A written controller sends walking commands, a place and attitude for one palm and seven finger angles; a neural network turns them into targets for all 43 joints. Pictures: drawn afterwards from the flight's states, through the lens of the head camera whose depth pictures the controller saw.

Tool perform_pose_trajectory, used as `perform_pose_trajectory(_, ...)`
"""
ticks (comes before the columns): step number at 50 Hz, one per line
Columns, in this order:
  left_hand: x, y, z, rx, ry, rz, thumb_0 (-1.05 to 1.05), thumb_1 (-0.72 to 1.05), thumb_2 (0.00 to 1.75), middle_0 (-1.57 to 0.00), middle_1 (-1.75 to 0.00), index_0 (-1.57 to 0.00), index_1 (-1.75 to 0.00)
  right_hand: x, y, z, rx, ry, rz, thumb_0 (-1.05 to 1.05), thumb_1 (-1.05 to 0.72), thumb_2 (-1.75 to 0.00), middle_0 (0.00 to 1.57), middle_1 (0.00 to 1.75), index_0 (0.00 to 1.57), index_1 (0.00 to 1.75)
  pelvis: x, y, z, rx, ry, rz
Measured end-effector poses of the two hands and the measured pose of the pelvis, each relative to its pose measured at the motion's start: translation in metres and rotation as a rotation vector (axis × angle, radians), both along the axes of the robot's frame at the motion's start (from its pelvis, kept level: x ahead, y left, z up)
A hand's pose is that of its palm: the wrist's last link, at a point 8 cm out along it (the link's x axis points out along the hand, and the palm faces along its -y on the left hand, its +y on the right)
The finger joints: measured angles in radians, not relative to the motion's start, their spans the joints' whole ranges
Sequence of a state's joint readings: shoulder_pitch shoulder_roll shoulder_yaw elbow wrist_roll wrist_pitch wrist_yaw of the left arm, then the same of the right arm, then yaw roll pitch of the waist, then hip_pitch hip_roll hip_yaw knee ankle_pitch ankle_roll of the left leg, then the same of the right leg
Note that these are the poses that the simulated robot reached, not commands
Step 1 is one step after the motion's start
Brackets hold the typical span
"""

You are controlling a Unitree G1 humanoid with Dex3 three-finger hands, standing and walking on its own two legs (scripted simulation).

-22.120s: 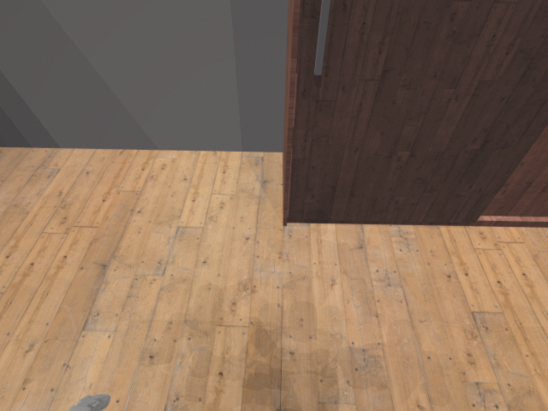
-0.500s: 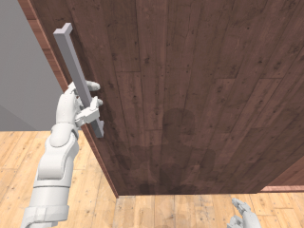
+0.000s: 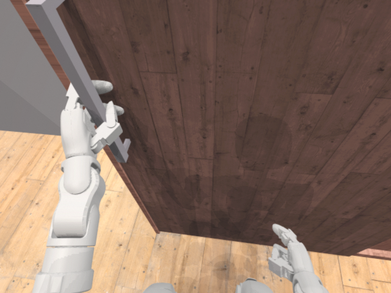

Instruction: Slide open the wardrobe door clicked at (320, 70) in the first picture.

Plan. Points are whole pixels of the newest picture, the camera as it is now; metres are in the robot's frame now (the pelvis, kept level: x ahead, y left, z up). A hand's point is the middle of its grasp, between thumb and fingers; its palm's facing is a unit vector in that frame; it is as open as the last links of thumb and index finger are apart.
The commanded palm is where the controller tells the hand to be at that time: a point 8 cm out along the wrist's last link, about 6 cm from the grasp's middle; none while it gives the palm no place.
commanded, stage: step sideways, sliding the door along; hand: left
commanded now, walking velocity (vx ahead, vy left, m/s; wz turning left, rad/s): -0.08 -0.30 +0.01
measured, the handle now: (98, 98) +0.37 +0.23 +0.19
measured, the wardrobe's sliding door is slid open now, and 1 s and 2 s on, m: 0.00 0.25 0.43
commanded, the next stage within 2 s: none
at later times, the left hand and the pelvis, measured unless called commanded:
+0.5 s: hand (171, 130) +0.34 +0.10 +0.17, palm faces +0.44 -0.90 -0.05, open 6.5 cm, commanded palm +0.30 +0.07 +0.17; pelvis +0.03 -0.12 +0.00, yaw +4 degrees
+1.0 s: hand (260, 139) +0.34 -0.05 +0.17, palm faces +0.32 -0.94 -0.14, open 6.3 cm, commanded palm +0.30 -0.05 +0.18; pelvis +0.02 -0.23 -0.01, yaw +1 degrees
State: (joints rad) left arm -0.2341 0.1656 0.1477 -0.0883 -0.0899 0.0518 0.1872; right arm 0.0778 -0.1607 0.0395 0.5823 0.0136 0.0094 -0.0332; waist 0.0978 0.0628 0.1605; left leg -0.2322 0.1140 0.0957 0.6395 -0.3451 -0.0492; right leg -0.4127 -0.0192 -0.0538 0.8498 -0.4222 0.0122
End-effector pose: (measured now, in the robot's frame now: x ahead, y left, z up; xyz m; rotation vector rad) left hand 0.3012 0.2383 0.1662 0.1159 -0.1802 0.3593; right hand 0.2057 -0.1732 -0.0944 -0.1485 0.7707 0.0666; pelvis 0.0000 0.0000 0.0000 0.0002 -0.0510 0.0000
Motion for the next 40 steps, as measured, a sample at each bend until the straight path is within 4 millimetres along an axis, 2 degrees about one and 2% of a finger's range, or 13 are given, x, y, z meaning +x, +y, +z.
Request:
perform_pose_trajectory(3,-0.001,-0.006,0.001,-0.008,0.012,0.057,-0.03,0.76,0.84,-0.45,-1.41,-0.22,-1.4,0.007,-0.012,-0.001,0.019,-0.017,0.03,0.01,-0.91,-0.9,0.2,0.3,0.21,0.3,0.009,-0.02,-0.002,-0.016,-0.013,0.023)
perform_pose_trajectory(6,-0.001,-0.015,-0.001,-0.014,-0.009,0.104,-0.02,0.75,0.84,-0.45,-1.41,-0.18,-1.4,0.017,-0.033,-0.005,-0.007,-0.034,0.049,0.01,-0.9,-0.9,0.2,0.3,0.21,0.3,0.016,-0.037,-0.01,-0.021,-0.009,0.077)
perform_pose_trajectory(12,-0.005,-0.036,-0.002,-0.044,-0.065,0.07,-0.01,0.78,0.84,-0.43,-1.41,-0.14,-1.38,0.027,-0.076,0.002,-0.117,-0.041,0.006,0.01,-0.91,-0.9,0.2,0.3,0.21,0.3,0.016,-0.046,-0.01,-0.009,-0.003,0.09)
perform_pose_trajectory(17,-0.006,-0.058,-0.001,-0.044,-0.052,0.051,0.0,0.8,0.85,-0.37,-1.4,-0.1,-1.34,0.028,-0.091,0.018,-0.087,-0.037,0.024,0.01,-0.91,-0.9,0.2,0.3,0.2,0.3,0.021,-0.064,0.004,-0.026,0.0,0.055)
perform_pose_trajectory(21,-0.006,-0.079,0.0,-0.043,-0.036,0.061,0.0,0.8,0.84,-0.36,-1.4,-0.11,-1.34,0.033,-0.101,0.023,-0.043,-0.053,0.044,0.01,-0.91,-0.9,0.2,0.3,0.2,0.3,0.027,-0.086,0.009,-0.042,0.001,0.044)
perform_pose_trajectory(26,-0.005,-0.109,-0.001,-0.008,-0.046,0.089,-0.01,0.79,0.86,-0.39,-1.4,-0.09,-1.33,0.048,-0.118,0.013,0.019,-0.095,0.069,0.01,-0.9,-0.9,0.2,0.3,0.2,0.3,0.033,-0.121,-0.003,-0.029,0.006,0.074)
perform_pose_trajectory(29,-0.006,-0.128,-0.001,-0.013,-0.043,0.072,-0.01,0.79,0.86,-0.41,-1.4,-0.08,-1.33,0.055,-0.131,0.008,-0.003,-0.099,0.056,0.01,-0.9,-0.9,0.2,0.3,0.21,0.3,0.029,-0.129,-0.002,-0.018,0.024,0.099)
perform_pose_trajectory(34,-0.005,-0.155,-0.003,-0.021,-0.071,-0.036,-0.01,0.79,0.85,-0.4,-1.4,-0.09,-1.31,0.051,-0.151,0.008,-0.065,-0.089,0.015,0.01,-0.91,-0.9,0.2,0.3,0.2,0.3,0.023,-0.131,-0.005,-0.016,0.035,0.089)
perform_pose_trajectory(40,-0.004,-0.187,0.001,0.009,-0.035,-0.12,0.0,0.78,0.84,-0.42,-1.4,-0.11,-1.32,0.031,-0.171,0.02,-0.042,-0.033,0.006,0.01,-0.91,-0.9,0.2,0.3,0.2,0.3,0.022,-0.156,0.009,-0.032,0.018,0.027)
